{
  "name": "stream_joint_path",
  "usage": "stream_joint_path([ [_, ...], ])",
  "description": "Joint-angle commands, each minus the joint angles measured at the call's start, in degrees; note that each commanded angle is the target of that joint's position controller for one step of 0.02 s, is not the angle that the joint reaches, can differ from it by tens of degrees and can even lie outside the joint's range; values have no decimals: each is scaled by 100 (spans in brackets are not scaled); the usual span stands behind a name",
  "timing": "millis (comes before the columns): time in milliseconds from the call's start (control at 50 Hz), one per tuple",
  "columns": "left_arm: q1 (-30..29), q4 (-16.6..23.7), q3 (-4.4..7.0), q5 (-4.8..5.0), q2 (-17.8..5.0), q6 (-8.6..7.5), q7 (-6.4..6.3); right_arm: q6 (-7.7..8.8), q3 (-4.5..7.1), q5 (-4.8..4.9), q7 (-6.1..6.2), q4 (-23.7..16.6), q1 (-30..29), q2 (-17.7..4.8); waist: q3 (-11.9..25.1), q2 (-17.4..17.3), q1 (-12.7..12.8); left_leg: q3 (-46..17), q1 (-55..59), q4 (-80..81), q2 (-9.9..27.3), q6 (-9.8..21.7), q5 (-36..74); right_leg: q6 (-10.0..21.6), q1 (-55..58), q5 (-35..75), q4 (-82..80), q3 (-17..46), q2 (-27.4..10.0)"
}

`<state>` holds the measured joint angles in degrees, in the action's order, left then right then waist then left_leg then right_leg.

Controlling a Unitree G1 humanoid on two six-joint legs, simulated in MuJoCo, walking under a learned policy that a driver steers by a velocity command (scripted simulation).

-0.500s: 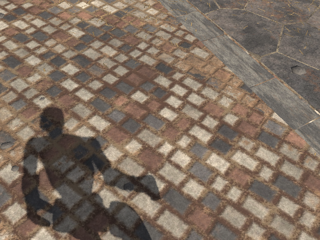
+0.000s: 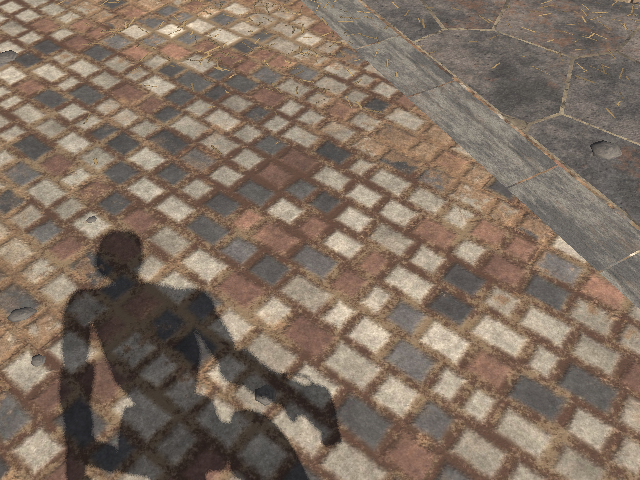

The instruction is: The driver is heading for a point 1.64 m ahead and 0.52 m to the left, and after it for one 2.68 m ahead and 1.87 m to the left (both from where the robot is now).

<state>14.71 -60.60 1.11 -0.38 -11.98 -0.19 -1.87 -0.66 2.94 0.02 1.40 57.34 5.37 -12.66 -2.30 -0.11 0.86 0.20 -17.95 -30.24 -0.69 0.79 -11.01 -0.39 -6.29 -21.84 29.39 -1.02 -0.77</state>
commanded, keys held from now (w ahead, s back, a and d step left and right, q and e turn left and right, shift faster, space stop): no key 0.38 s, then w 0.30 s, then no key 0.32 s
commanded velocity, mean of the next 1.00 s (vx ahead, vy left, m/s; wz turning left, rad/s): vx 0.13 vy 0.00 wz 0.00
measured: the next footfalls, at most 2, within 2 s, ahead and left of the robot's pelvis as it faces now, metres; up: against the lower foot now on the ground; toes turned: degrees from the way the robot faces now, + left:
right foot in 1.04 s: +0.30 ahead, -0.09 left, +0.00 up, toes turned -1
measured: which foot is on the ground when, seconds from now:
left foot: down 0.00-1.00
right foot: down 0.00-0.66, up 0.68-1.00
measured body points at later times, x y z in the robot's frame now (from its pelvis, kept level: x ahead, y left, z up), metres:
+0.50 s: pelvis +0.01 +0.00 +0.00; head +0.01 +0.00 +0.45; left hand -0.03 +0.24 -0.16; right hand +0.07 -0.25 -0.15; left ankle +0.05 +0.11 -0.73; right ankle -0.07 -0.12 -0.73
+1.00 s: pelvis +0.15 +0.03 +0.01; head +0.17 +0.04 +0.46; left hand +0.30 +0.28 -0.12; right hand +0.13 -0.20 -0.15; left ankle +0.08 +0.12 -0.73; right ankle +0.26 -0.09 -0.71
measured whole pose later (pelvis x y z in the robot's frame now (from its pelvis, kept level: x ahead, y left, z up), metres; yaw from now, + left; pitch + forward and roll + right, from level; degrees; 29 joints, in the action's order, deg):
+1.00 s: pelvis +0.15 +0.03 +0.01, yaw +0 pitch +1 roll +1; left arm 4.0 -53.8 3.0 0.8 -12.5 -2.2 -1.0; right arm 3.4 0.7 -0.3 1.0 64.5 17.5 -10.4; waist -1.8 1.8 -2.7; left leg 4.0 -3.0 -19.3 -3.0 2.7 -16.9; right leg 0.5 -28.4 -8.1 36.9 -0.3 -3.3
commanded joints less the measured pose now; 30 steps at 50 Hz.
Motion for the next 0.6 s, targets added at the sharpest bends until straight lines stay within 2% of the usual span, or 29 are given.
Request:
stream_joint_path([
  [20,338,56,89,-3,-576,-48,-22,31,103,3,32,-130,-137,-582,165,16,-22,-323,1012,294,293,285,1161,110,-957,846,-695,162,-192],
  [380,749,-168,33,-2,-342,-98,-47,-1,51,9,80,393,3,-500,-26,39,-72,-335,921,468,256,223,665,132,-1035,528,-878,106,-145],
  [400,885,-229,31,5,-313,-91,-52,-6,38,9,81,463,107,-450,77,75,-62,-251,944,453,175,219,31,169,-995,-24,-956,97,-127],
  [440,881,-171,112,58,-551,-71,-84,4,77,53,82,492,149,-528,-200,328,-39,38,455,112,-106,210,-1639,444,-1135,-1439,-1121,380,-256],
  [460,952,-118,149,87,-652,-85,-99,54,84,53,68,432,13,-534,-402,450,45,122,5,-144,-176,209,-2017,645,-1116,-2071,-1339,738,-499],
  [480,1112,-114,218,123,-844,-132,-101,143,67,67,30,318,-210,-446,-584,754,160,297,-440,-632,-228,180,-1714,911,-945,-2492,-1701,1405,-975],
  [500,1075,-84,297,162,-1041,-190,-107,242,62,99,-26,234,-355,-410,-822,1011,178,335,-922,-1229,-83,199,-1214,1194,-808,-2560,-2058,2053,-1559],
  [520,996,-58,323,155,-1052,-252,-104,331,65,120,-78,176,-418,-406,-1004,1021,160,182,-1311,-1585,163,259,-1135,1351,-659,-2274,-2132,2346,-1893],
  [560,962,-1,310,148,-868,-349,-56,469,68,190,-155,123,-399,-388,-1090,860,100,76,-1747,-1558,404,360,-1508,1275,-168,-1308,-1939,2129,-1874],
  [580,900,29,310,183,-836,-361,-23,524,68,221,-186,122,-328,-363,-1042,797,24,161,-1452,-1051,403,387,-1444,1132,-150,-940,-1778,1796,-1699],
  [600,759,69,309,212,-839,-349,9,562,84,228,-207,227,-43,-326,-911,728,-157,417,-623,-409,237,378,-1071,971,-469,-618,-1555,1353,-1422],
])
Keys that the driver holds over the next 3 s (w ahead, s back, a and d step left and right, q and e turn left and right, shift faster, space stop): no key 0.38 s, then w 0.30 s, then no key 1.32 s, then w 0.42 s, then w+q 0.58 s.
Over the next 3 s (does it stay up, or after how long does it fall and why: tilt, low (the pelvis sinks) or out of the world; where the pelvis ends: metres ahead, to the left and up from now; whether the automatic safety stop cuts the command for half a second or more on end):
stays up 0.61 0.06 0.01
